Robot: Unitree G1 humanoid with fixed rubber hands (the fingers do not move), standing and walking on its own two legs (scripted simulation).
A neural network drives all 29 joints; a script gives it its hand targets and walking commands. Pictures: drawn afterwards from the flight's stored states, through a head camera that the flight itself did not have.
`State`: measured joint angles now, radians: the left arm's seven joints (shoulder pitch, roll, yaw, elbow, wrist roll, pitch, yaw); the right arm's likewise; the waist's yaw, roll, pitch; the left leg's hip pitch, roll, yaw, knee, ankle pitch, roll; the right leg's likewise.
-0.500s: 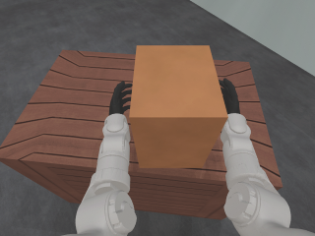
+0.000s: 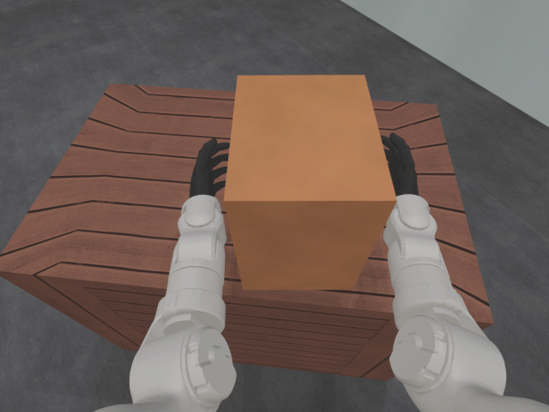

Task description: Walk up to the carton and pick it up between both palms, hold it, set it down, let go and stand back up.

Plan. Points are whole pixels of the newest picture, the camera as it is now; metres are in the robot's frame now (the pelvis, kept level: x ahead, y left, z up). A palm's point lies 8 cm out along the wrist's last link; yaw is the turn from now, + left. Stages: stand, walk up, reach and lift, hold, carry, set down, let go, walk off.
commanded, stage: reach and lift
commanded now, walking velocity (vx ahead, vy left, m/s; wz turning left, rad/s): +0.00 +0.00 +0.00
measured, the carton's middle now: (299, 190) +0.46 +0.00 +0.02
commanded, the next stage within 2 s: none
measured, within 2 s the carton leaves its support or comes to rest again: leaves its support in 1.24 s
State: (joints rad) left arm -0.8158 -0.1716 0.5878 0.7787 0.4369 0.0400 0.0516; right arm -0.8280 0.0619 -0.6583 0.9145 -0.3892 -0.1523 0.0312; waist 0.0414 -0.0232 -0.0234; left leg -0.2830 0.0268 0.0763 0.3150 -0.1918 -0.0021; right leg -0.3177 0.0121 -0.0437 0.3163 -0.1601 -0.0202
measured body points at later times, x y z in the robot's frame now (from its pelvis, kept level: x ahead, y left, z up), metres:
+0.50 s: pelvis +0.00 +0.00 +0.00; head +0.07 +0.01 +0.45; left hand +0.43 +0.15 +0.07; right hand +0.44 -0.14 +0.07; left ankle -0.03 +0.12 -0.75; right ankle -0.01 -0.10 -0.75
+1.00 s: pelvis +0.00 +0.00 +0.00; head +0.05 +0.01 +0.45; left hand +0.42 +0.15 +0.07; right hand +0.44 -0.14 +0.08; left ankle -0.03 +0.12 -0.75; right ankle -0.01 -0.10 -0.75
